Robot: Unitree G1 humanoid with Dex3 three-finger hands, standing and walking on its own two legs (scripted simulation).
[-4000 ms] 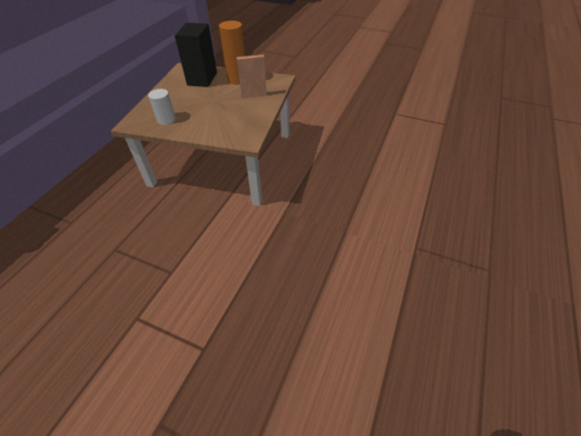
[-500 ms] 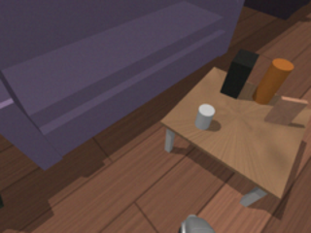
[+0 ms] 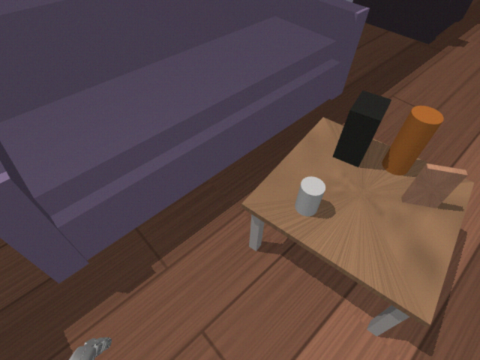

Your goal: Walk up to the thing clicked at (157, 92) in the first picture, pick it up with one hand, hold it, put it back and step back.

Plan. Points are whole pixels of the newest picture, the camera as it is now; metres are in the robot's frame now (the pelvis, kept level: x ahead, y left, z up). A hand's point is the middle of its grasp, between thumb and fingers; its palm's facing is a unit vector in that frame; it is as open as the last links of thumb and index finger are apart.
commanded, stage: walk up
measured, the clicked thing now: (309, 196) +0.68 -0.22 -0.35
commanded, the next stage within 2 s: stand in 0.94 s
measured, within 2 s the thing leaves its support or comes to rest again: neither
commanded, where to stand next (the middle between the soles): +0.05 -0.01 m, yaw +1 degrees
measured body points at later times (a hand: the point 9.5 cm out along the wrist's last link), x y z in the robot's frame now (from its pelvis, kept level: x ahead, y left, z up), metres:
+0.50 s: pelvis +0.01 -0.01 +0.01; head +0.02 -0.02 +0.46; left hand +0.08 +0.29 -0.13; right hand +0.10 -0.31 -0.13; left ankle -0.03 +0.11 -0.74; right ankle +0.06 -0.12 -0.74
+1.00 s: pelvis +0.02 -0.01 +0.01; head +0.02 -0.02 +0.46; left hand +0.12 +0.28 -0.12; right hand +0.09 -0.32 -0.13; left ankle -0.03 +0.11 -0.74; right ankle +0.06 -0.12 -0.74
